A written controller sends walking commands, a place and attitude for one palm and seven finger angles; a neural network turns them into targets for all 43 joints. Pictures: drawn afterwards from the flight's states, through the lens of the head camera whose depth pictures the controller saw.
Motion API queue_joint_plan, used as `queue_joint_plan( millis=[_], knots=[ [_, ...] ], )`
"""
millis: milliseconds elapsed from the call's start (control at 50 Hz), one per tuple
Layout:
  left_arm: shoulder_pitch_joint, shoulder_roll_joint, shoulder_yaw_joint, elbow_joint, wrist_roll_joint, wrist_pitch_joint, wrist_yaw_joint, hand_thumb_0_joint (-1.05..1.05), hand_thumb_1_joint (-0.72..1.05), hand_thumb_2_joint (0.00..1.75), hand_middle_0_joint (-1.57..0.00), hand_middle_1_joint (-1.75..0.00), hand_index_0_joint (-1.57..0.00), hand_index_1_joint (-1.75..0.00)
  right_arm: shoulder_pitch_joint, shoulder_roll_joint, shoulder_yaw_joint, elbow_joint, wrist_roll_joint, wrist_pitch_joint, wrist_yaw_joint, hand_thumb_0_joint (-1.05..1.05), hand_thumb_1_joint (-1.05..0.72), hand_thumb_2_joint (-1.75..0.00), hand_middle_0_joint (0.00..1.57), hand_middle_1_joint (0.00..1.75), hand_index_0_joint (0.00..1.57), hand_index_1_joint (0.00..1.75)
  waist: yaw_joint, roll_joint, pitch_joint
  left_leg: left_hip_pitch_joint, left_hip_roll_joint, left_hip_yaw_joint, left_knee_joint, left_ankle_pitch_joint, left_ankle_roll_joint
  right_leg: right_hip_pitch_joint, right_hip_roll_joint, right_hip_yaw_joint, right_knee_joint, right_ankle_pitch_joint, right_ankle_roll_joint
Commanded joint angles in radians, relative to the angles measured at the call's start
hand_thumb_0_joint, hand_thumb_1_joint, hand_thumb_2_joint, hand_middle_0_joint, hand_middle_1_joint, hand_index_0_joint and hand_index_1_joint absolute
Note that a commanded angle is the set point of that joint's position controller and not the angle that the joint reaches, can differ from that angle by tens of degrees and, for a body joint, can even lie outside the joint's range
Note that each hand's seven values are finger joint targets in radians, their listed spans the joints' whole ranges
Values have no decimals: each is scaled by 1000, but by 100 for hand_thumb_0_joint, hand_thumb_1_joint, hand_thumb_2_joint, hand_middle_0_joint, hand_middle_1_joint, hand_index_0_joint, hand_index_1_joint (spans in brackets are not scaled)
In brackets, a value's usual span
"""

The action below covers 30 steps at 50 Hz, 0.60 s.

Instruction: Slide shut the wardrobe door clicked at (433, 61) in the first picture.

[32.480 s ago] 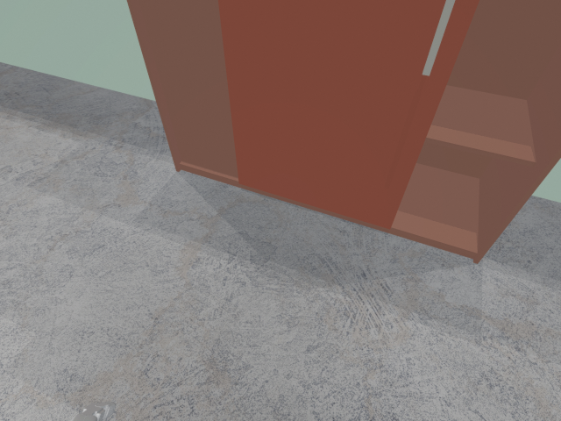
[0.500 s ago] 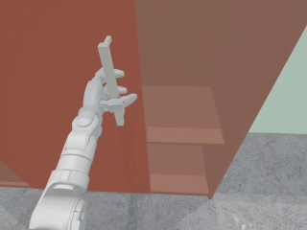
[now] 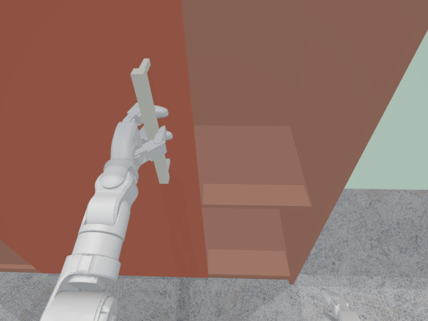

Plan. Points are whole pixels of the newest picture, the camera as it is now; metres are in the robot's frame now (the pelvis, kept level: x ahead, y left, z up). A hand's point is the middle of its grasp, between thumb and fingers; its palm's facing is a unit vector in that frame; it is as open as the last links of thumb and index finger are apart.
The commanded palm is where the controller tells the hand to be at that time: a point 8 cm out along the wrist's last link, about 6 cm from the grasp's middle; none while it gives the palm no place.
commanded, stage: grip the handle and tug to test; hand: left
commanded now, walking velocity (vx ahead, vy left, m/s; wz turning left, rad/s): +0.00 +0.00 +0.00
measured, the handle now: (156, 128) +0.44 +0.14 +0.15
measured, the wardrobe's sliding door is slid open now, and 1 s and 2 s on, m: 0.37 0.37 0.34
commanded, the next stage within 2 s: tug the door sideways, standing still in 0.46 s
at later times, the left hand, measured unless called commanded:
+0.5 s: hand (161, 146) +0.38 +0.12 +0.16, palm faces +0.01 -1.00 -0.02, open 6.1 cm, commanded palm +0.33 +0.16 +0.16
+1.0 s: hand (163, 144) +0.39 +0.12 +0.16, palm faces +0.07 -1.00 -0.04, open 5.8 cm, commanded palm +0.36 +0.12 +0.16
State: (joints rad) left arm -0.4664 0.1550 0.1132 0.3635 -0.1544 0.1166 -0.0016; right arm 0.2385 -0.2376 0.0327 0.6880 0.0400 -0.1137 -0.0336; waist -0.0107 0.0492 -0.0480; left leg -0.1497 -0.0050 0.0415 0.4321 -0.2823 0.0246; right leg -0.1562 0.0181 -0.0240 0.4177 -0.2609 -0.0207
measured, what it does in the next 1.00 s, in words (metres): shifts its weight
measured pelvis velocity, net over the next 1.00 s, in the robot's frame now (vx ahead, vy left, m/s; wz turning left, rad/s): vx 0.05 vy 0.00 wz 0.10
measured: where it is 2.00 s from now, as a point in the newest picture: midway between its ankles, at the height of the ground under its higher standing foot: outside the picture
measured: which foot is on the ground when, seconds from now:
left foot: down 0.00-1.00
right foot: down 0.00-1.00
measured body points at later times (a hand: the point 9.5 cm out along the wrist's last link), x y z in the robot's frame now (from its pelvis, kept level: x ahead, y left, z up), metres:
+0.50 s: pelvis +0.03 +0.00 +0.00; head +0.02 -0.02 +0.45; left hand +0.37 +0.17 +0.17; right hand +0.20 -0.24 -0.09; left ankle -0.03 +0.10 -0.74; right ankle -0.02 -0.11 -0.74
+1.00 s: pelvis +0.05 +0.00 -0.01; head +0.06 -0.02 +0.44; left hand +0.38 +0.17 +0.17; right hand +0.26 -0.19 -0.10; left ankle -0.03 +0.10 -0.74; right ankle -0.03 -0.11 -0.74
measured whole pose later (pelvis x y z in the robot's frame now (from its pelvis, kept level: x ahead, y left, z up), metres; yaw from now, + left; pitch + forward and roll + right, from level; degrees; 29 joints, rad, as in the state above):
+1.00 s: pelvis +0.05 +0.00 -0.01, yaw +5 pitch +2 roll +0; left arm -0.30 0.08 -0.06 -0.02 -0.11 0.23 0.08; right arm 0.15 -0.22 0.03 0.65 0.02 -0.02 -0.01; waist 0.04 0.05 -0.05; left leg -0.15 -0.04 -0.05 0.47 -0.37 0.03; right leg -0.12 -0.01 -0.08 0.45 -0.37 -0.02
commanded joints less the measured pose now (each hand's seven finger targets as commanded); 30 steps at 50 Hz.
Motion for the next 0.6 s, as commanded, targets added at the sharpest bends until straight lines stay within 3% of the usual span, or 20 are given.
queue_joint_plan(
  millis=[0, 100, 120, 160, 200, 240, 300, 340, 400, 440, 500, 540, 580],
  knots=[
    [-357, 106, 10, -308, -9, -71, -19, 0, 90, 90, -45, -140, -45, -140, -110, -112, -39, -151, -6, -41, -3, 0, -90, -90, 20, 30, 20, 30, 20, -56, -284, 142, 22, -36, 3, 515, 0, 93, -11, -4, -2, 514, -13],
    [-235, 135, 43, -384, -13, -54, -25, 0, 90, 90, -45, -140, -45, -140, -124, -109, -39, -172, -9, -30, 4, 0, -90, -90, 20, 30, 20, 30, 45, -65, -318, 143, 21, -29, 6, 594, -2, 155, -18, -2, 10, 609, -12],
    [-212, 102, 12, -412, -13, -51, -30, 0, 90, 90, -45, -140, -45, -140, -130, -103, -37, -180, -8, -27, 6, 0, -90, -90, 20, 30, 20, 30, 42, -38, -315, 150, 22, -27, 5, 611, -2, 153, -20, -3, 12, 617, -11],
    [-185, 91, 1, -462, -17, -46, -32, 0, 90, 90, -45, -140, -45, -140, -135, -101, -38, -190, -8, -28, 12, 0, -90, -90, 20, 30, 20, 30, 43, -50, -315, 164, 27, -32, 8, 643, -4, 151, -20, -6, 13, 626, -9],
    [-101, 127, 36, -488, -19, -38, -33, 0, 90, 90, -45, -140, -45, -140, -142, -106, -38, -199, -10, -21, 16, 0, -90, -90, 20, 30, 20, 30, 59, -65, -318, 155, 27, -32, 9, 665, -5, 173, -19, -5, 15, 651, -10],
    [-75, 101, 15, -521, -23, -25, -38, 0, 90, 90, -45, -140, -45, -140, -151, -102, -36, -210, -10, -12, 17, 0, -90, -90, 20, 30, 20, 30, 54, -65, -300, 146, 26, -23, 5, 650, -1, 176, -22, -4, 14, 673, -6],
    [-31, 112, 19, -551, -20, -2, -38, 0, 90, 90, -45, -140, -45, -140, -163, -104, -36, -216, -9, 0, 17, 0, -90, -90, 20, 30, 20, 30, 56, -64, -280, 135, 25, -22, 6, 634, -1, 171, -19, -5, 13, 663, -8],
    [-21, 78, -17, -602, -18, 12, -37, 0, 90, 90, -45, -140, -45, -140, -164, -98, -36, -224, -10, 4, 19, 0, -90, -90, 20, 30, 20, 30, 48, -54, -287, 156, 29, -30, 11, 671, -2, 160, -20, -8, 16, 661, -7],
    [79, 100, 4, -666, -18, 36, -30, 0, 90, 90, -45, -140, -45, -140, -169, -100, -38, -237, -13, 13, 25, 0, -90, -90, 20, 30, 20, 30, 66, -37, -316, 162, 28, -27, 27, 731, -2, 186, -24, -7, 27, 728, -5],
    [108, 86, -15, -706, -18, 48, -33, 0, 90, 90, -45, -140, -45, -140, -173, -97, -35, -244, -14, 25, 26, 0, -90, -90, 20, 30, 20, 30, 59, -46, -320, 157, 27, -28, 28, 733, 0, 192, -27, -8, 32, 748, -3],
    [122, 122, 15, -727, -18, 63, -29, 0, 90, 90, -45, -140, -45, -140, -183, -102, -35, -241, -14, 36, 23, 0, -90, -90, 20, 30, 20, 30, 60, -72, -301, 138, 24, -25, 25, 682, 1, 191, -24, -5, 27, 739, -5],
    [153, 75, -30, -788, -23, 63, -32, 0, 90, 90, -45, -140, -45, -140, -197, -93, -31, -256, -12, 38, 26, 0, -90, -90, 20, 30, 20, 30, 54, -41, -282, 147, 28, -33, 21, 678, -2, 163, -23, -9, 26, 682, -8],
    [-2, 33, -94, -765, -23, 69, -23, 0, 90, 90, -45, -140, -45, -140, -201, -95, -29, -232, -9, 36, 21, 0, -90, -90, 20, 30, 20, 30, 18, -42, -226, 158, 29, -44, 26, 626, -5, 95, -17, -11, 9, 606, -7]
  ],
)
